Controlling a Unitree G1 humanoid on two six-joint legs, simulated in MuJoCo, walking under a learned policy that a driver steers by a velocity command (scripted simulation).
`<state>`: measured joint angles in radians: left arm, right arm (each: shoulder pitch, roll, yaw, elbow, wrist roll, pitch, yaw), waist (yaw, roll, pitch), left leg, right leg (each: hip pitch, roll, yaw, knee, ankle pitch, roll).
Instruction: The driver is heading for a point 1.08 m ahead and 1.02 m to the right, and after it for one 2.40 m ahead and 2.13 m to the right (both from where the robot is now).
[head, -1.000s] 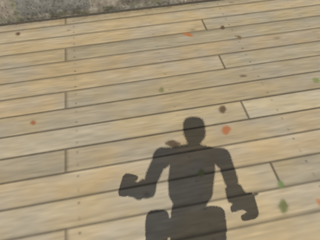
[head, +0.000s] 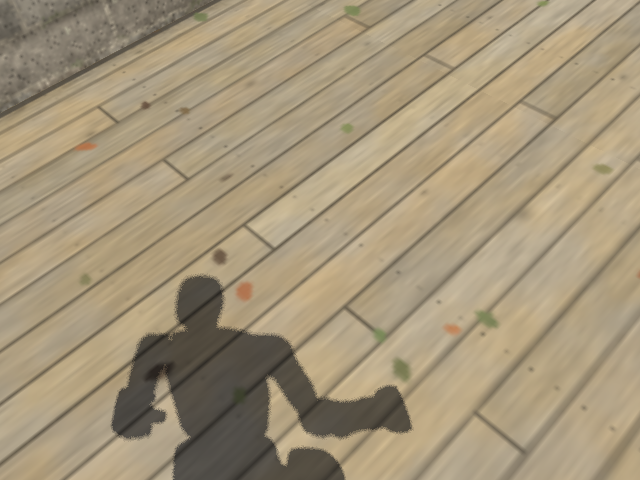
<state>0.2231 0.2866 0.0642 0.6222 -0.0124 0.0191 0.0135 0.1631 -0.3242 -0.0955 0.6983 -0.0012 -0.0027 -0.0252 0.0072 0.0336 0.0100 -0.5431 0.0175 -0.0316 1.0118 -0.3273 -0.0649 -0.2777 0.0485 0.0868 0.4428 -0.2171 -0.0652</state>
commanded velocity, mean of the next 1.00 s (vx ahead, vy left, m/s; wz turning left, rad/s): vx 0.43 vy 0.00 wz -0.60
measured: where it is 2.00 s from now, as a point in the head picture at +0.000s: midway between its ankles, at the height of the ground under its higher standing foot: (605, 330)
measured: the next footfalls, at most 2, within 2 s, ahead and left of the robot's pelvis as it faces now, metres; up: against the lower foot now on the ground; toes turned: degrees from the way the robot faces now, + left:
left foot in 0.24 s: +0.14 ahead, +0.13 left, +0.00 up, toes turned -13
right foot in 0.72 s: +0.36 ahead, -0.23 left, +0.00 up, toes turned -28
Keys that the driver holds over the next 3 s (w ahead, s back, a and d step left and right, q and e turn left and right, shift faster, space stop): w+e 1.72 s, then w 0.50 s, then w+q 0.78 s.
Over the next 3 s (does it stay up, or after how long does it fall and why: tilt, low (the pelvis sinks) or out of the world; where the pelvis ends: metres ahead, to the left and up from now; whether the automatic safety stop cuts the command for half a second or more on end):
stays up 0.99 -1.04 0.00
